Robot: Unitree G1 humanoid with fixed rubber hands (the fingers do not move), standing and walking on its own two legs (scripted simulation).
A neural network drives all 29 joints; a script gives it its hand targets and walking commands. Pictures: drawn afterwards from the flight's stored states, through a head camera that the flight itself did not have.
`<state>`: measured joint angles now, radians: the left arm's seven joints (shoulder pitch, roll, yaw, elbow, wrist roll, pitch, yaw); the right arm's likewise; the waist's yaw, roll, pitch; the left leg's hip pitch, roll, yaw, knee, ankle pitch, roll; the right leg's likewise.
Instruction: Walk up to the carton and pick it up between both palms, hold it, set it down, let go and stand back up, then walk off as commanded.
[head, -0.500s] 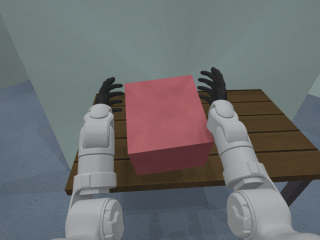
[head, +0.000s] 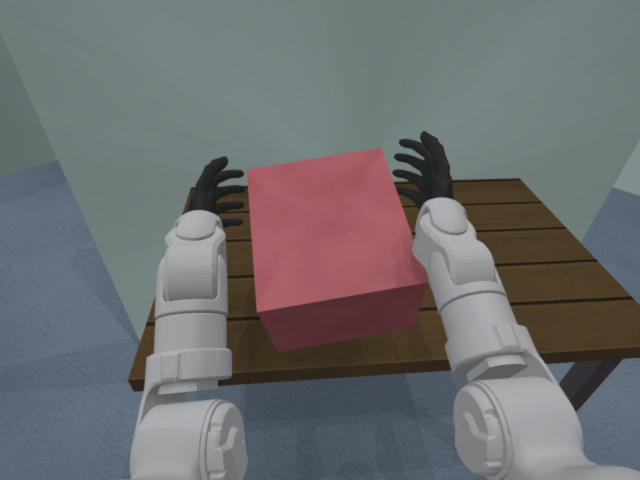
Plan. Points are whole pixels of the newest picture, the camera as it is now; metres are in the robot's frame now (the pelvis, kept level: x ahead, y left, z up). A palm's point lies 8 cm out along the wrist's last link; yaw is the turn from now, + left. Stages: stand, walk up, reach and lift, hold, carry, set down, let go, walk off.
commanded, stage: hold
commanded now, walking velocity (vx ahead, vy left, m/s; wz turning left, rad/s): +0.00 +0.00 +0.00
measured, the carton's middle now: (329, 249) +0.39 +0.01 +0.13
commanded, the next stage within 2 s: none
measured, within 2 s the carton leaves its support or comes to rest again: neither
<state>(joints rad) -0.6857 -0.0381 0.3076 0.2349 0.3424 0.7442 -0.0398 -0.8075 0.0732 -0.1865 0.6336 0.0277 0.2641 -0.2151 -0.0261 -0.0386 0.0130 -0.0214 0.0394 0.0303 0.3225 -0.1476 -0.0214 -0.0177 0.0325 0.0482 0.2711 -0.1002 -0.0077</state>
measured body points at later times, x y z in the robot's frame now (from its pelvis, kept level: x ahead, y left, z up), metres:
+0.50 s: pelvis +0.00 +0.00 +0.00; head -0.05 +0.02 +0.45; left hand +0.38 +0.17 +0.20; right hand +0.40 -0.11 +0.22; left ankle +0.03 +0.13 -0.75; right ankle +0.04 -0.12 -0.75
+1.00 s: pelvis +0.00 +0.00 +0.00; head -0.05 +0.02 +0.45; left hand +0.38 +0.16 +0.20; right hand +0.40 -0.11 +0.22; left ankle +0.03 +0.13 -0.75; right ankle +0.04 -0.12 -0.75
